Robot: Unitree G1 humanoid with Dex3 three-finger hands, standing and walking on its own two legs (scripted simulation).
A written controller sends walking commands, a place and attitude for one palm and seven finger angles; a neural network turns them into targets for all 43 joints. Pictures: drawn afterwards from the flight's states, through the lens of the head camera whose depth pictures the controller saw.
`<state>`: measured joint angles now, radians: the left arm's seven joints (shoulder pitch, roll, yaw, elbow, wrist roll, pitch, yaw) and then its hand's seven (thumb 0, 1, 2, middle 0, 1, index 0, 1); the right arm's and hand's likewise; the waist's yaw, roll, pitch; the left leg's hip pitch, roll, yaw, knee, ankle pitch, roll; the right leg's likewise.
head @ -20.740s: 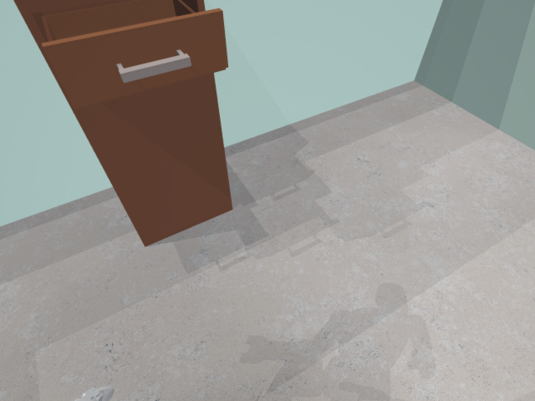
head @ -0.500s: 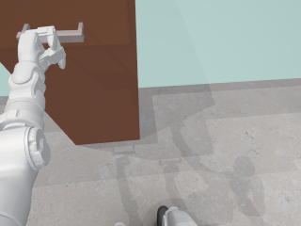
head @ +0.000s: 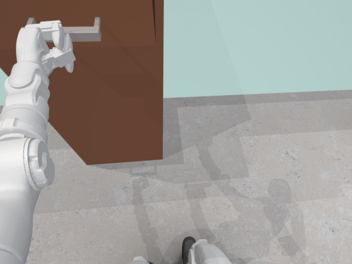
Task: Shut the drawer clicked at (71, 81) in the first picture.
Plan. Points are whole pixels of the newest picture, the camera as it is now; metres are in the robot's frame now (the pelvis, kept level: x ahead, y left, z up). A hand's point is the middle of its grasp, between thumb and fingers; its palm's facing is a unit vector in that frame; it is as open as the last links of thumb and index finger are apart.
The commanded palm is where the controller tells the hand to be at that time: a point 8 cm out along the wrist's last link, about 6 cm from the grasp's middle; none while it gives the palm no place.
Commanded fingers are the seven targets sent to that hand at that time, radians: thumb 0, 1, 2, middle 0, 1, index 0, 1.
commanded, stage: pull the fist back off the drawer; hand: left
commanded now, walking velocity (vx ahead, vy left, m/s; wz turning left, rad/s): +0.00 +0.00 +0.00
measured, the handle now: (63, 28) +0.61 +0.19 +0.14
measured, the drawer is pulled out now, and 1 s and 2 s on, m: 0.00 0.00 0.00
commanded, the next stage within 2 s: draw the hand back to the body in 0.70 s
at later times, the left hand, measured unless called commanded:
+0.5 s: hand (73, 52) +0.53 +0.17 +0.14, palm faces +0.01 -1.00 -0.02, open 2.9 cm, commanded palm +0.51 +0.20 +0.14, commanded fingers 0.00 0.90 0.90 -1.40 -1.60 -1.40 -1.60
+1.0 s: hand (61, 65) +0.49 +0.18 +0.15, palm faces -0.01 -1.00 +0.00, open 3.3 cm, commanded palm +0.44 +0.23 +0.15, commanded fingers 0.00 0.90 0.90 -1.40 -1.60 -1.40 -1.60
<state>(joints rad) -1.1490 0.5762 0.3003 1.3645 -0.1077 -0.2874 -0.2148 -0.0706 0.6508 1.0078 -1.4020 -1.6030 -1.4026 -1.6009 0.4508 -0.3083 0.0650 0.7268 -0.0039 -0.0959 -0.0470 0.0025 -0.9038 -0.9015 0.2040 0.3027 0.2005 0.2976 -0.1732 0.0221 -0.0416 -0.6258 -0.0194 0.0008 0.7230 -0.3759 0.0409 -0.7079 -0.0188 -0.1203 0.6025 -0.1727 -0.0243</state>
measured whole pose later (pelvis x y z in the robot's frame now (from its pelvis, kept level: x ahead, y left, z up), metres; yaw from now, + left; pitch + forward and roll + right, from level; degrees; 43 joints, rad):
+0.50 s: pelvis +0.01 -0.01 +0.00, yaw -1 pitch +15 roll -1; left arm -1.05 0.53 0.34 1.27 -0.11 -0.30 -0.22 -0.03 0.80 0.99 -1.40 -1.60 -1.40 -1.60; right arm 0.44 -0.30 0.05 0.68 0.00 -0.06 -0.02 0.00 -0.90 -0.90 0.20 0.30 0.20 0.30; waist -0.15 0.03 -0.05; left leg -0.58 -0.01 0.01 0.71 -0.39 0.03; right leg -0.68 0.00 -0.11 0.62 -0.19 -0.04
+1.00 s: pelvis +0.04 -0.01 +0.01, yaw -4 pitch +11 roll -1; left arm -0.63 0.41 0.38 0.79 -0.20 -0.19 -0.28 0.01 0.90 0.90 -1.40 -1.60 -1.40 -1.60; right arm 0.38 -0.29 0.02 0.60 0.04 0.01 -0.03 0.01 -0.91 -0.90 0.20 0.30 0.20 0.30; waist -0.06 0.05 -0.09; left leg -0.38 0.01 0.06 0.60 -0.40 0.03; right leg -0.53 0.03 -0.06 0.56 -0.22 -0.03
